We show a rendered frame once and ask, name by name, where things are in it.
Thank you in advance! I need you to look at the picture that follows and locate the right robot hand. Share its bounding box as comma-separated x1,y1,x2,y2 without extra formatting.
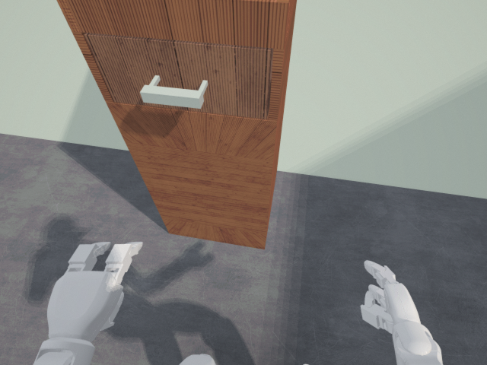
361,260,421,334

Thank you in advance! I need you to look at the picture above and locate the drawer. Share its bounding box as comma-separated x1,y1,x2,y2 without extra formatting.
84,33,273,119

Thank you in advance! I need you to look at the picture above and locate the right robot forearm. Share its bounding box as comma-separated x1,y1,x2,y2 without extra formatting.
392,321,443,365

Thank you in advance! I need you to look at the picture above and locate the left robot hand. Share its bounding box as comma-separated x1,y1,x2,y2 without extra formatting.
47,242,143,342

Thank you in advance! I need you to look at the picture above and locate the handle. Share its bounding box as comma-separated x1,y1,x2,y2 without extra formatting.
140,75,208,109

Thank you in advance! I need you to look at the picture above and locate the cabinet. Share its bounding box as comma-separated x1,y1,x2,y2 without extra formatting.
57,0,297,249

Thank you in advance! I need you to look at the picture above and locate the left robot forearm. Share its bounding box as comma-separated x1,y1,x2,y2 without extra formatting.
33,337,95,365

